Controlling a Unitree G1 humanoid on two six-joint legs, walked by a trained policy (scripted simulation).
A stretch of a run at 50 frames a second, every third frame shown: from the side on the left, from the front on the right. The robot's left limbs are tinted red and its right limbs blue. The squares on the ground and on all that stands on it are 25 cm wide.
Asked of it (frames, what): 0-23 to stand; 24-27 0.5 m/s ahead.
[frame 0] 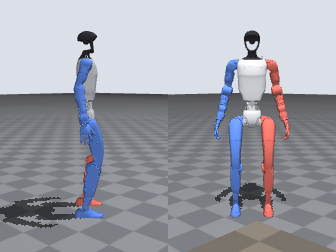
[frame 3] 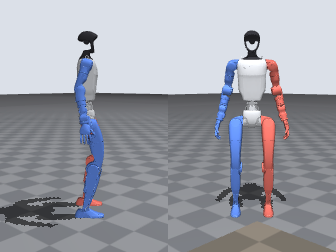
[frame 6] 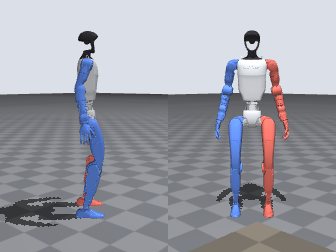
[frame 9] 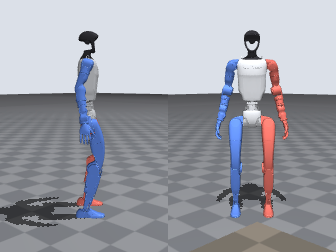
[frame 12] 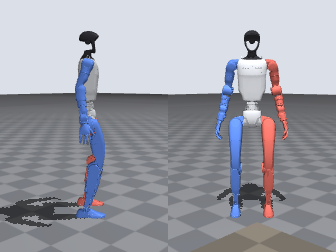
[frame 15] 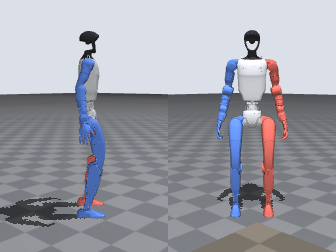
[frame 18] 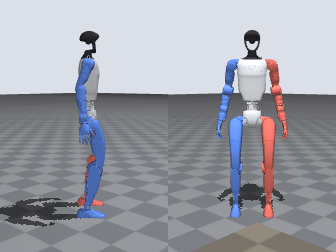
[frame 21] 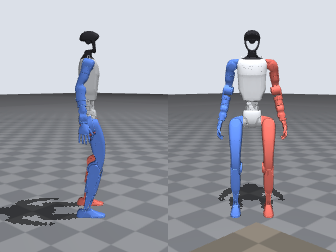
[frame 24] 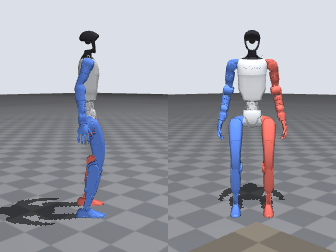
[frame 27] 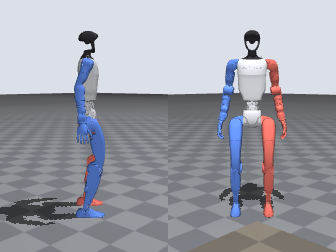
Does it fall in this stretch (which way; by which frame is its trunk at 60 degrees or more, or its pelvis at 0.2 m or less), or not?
no
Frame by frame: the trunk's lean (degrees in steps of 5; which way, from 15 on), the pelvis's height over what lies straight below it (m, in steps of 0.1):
0: 0, 0.8
3: 0, 0.8
6: 0, 0.8
9: 0, 0.8
12: 0, 0.8
15: 0, 0.8
18: 0, 0.8
21: 0, 0.8
24: 0, 0.8
27: 0, 0.8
